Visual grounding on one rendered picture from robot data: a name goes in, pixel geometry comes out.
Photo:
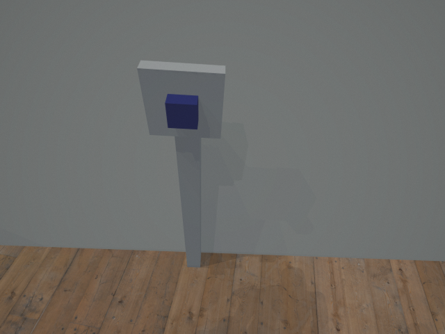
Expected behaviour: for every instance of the panel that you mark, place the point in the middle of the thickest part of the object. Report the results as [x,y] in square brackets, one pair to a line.
[157,79]

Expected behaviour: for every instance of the button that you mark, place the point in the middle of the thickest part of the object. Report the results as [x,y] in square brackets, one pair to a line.
[182,111]

